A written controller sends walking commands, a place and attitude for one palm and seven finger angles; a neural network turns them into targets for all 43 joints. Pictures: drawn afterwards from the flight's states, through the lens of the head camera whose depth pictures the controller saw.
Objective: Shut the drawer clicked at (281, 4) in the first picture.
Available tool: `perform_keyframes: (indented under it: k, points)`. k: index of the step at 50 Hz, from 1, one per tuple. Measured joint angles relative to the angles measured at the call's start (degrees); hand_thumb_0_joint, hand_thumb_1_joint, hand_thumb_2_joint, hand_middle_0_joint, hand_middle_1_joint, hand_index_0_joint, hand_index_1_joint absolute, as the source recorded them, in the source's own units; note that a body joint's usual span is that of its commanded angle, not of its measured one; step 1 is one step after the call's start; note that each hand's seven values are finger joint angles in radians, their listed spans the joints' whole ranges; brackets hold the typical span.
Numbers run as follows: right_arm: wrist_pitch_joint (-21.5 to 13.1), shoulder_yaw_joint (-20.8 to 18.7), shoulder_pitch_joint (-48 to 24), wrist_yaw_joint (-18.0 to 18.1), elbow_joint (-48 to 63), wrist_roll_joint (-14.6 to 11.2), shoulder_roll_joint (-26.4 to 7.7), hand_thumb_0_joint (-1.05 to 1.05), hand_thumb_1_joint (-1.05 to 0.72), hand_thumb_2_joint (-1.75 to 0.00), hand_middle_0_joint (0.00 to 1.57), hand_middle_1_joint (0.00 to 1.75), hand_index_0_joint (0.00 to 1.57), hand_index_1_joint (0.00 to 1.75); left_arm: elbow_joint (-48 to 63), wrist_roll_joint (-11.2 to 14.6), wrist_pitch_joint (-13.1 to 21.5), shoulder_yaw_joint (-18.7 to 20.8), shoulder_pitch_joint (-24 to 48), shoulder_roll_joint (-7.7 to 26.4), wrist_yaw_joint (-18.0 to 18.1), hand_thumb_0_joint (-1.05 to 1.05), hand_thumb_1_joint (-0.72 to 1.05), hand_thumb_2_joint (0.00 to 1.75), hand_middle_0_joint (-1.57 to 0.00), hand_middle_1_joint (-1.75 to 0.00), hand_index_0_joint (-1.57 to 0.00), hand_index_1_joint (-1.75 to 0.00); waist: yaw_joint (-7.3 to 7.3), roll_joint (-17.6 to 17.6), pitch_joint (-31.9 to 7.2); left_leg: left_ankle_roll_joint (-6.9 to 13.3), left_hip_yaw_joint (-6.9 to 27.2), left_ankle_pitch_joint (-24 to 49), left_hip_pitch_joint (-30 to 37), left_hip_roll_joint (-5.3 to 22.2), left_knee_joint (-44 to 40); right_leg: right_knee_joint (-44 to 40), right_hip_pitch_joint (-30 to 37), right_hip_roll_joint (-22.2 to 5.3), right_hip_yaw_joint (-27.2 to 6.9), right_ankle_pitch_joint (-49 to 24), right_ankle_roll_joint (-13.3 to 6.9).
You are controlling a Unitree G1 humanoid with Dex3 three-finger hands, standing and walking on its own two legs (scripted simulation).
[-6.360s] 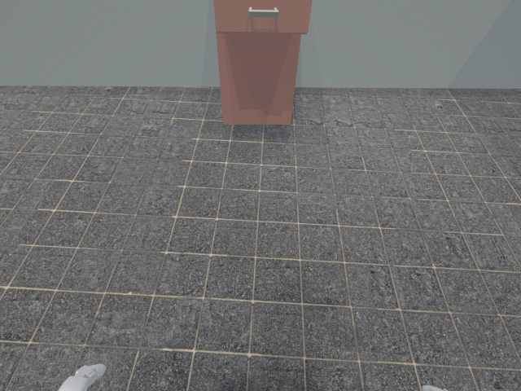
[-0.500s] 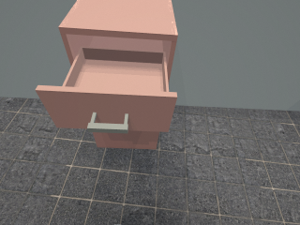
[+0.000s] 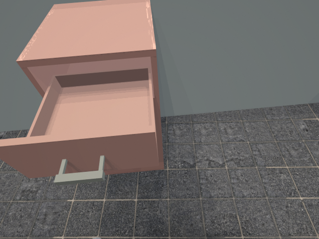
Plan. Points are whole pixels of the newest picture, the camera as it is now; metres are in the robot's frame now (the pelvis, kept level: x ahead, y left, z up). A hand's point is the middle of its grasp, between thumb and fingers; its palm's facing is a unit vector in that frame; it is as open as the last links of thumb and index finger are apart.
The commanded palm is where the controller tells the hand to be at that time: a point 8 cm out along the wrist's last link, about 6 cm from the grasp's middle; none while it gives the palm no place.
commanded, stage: come to a stop and stand still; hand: left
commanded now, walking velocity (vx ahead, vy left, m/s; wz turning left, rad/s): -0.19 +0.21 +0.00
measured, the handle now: (81, 169) +0.29 +0.20 +0.02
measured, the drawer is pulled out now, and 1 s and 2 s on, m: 0.30 0.30 0.30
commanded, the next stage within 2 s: look again from close up in 1.32 s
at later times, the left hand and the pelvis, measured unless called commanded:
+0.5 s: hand out of the picture -0.06 +0.26 -0.17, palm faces +0.10 -0.98 -0.19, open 7.4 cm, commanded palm none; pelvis -0.07 +0.06 +0.01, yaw +1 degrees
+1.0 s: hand out of the picture -0.04 +0.17 -0.16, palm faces +0.01 -0.97 -0.24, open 7.2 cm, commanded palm none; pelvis -0.07 -0.01 +0.01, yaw +0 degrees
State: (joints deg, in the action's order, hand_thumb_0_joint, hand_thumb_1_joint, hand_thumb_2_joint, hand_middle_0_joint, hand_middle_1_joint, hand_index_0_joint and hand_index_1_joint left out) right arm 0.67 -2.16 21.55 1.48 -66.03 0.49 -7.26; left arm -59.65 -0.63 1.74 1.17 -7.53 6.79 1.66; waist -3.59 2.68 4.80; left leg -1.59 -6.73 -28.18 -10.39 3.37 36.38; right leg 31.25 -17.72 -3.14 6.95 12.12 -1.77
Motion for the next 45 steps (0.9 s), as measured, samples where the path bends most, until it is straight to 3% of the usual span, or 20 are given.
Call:
perform_keyframes:
  k: [6,10,14,18,21,25,31,38,40,42,45]
  points:
    - [2.42,-1.02,-4.83,0.25,2.14,0.06,-1.29,0.01,-0.91,-0.9,0.2,0.3,0.19,0.3,1.13,-0.44,-0.94,0.84,1.77,0.28,1.23,-0.02,0.94,0.9,-0.2,-0.3,-0.2,-0.3,2.41,-0.89,1.03,-0.87,4.01,-1.56,-9.01,-2.25,17.22,-2.2,0.22,-0.99,0.41,-2.1,-0.32]
    - [3.18,-1.91,-8.43,-0.28,5.13,0.48,-3.29,0.01,-0.91,-0.9,0.2,0.3,0.19,0.3,1.44,-0.85,-2.14,1.35,1.05,1.16,1.3,-0.02,0.93,0.9,-0.21,-0.3,-0.2,-0.3,3.35,-1.08,0.74,-1.29,5.18,1.69,-11.53,-2.41,20.58,-3.1,-0.84,-1.61,0.04,-4.02,0.4]
    - [2.36,-1.98,-10.4,-0.8,7.37,0.5,-4.31,0.01,-0.92,-0.9,0.2,0.3,0.19,0.3,1.45,-1.4,-3.08,1.96,-0.53,2.85,1.0,-0.01,0.92,0.9,-0.2,-0.3,-0.2,-0.3,4.6,-2.27,-0.32,-0.81,5.1,2.44,-8.4,-1.84,12.26,-3.5,-2.2,-2.29,-0.66,-5.84,1.42]
    - [0.24,-1.27,-10.12,-0.77,7.87,0.65,-3.88,0.0,-0.92,-0.9,0.2,0.3,0.19,0.3,0.45,-0.89,-3.97,2.23,-3.06,4.84,0.69,0.0,0.91,0.9,-0.2,-0.3,-0.2,-0.3,5.36,-4.18,-2.3,0.5,4.32,7.88,-1.06,-2.07,-4.18,-0.41,-4.62,-2.53,-2.22,-3.93,2.96]
    - [0.2,-0.15,-8.12,-0.51,7.53,1.38,-1.99,0.0,-0.92,-0.9,0.2,0.3,0.19,0.3,-1.26,-0.5,-5.14,2.39,-5.52,5.7,0.28,0.0,0.91,0.9,-0.2,-0.3,-0.19,-0.3,4.83,-5.43,-4.17,2.13,4.12,10.71,0.04,-2.64,-6.62,6.72,-5.89,-0.46,-5.7,5.57,3.26]
    - [0.06,0.83,-5.23,0.22,6.09,1.43,-0.23,0.01,-0.93,-0.9,0.2,0.3,0.2,0.3,-2.29,-0.81,-4.81,2.67,-8.63,5.78,-0.78,0.0,0.91,0.9,-0.2,-0.3,-0.19,-0.3,4.73,-5.16,-6.09,2.71,4.97,15.16,1.61,-2.59,-13.58,19.97,-7.52,2.64,-8.05,4.45,3.59]
    - [-1.1,0.85,-3.42,0.82,5.31,1.16,1.31,0.01,-0.92,-0.9,0.21,0.3,0.2,0.3,-3.69,-1.08,-4.8,2.93,-12.59,5.73,-1.34,0.0,0.91,0.9,-0.2,-0.3,-0.19,-0.3,4.46,-6.64,-5.16,3.05,3.16,17.98,1.34,-3.25,-17.89,27.69,-7.43,2.83,-8.33,3.47,4.6]
    - [-1.35,0.42,-2.12,1.19,3.25,1.45,0.97,0.01,-0.91,-0.9,0.21,0.3,0.2,0.3,-4.28,-0.55,-4.94,1.7,-10.62,4.12,-1.49,0.0,0.91,0.9,-0.2,-0.3,-0.19,-0.3,2.04,-5.14,-2.48,1.9,2.85,17.83,-0.42,-1.87,-16.44,13.26,-1.7,0.92,-6.01,10.62,3.92]
    - [-0.98,0.24,-1.71,1.09,2.17,1.36,0.55,0.01,-0.91,-0.9,0.21,0.3,0.2,0.3,-3.99,-0.28,-4.22,1.28,-9.12,3.42,-1.35,0.0,0.91,0.9,-0.2,-0.3,-0.19,-0.3,1.57,-4.27,-2.23,1.14,3.13,17.15,-1.18,-1.43,-14.88,6.72,1.04,0.94,-5.51,9.64,3.54]
    - [-0.63,0.1,-0.99,0.96,1.08,1.01,0.31,0.01,-0.91,-0.9,0.21,0.3,0.2,0.3,-3.52,-0.18,-3.08,0.92,-7.94,2.94,-1.12,0.0,0.91,0.9,-0.2,-0.3,-0.19,-0.3,1.56,-4.02,-2.51,0.13,3.23,15.78,-2.25,-1.43,-12.15,-1.78,4.89,0.74,-5.05,4.19,3.21]
    - [0.23,0.12,-0.92,0.68,-0.55,0.52,-0.83,0.01,-0.91,-0.9,0.21,0.3,0.2,0.3,-4.35,-0.32,-1.96,0.36,-6.3,1.54,0.12,0.01,0.93,0.9,-0.2,-0.3,-0.19,-0.3,1.54,-1.06,-2.91,-0.12,4.67,12.11,-2.85,0.15,-8.46,-3.61,7.01,2.75,-3.9,5.44,0.7]
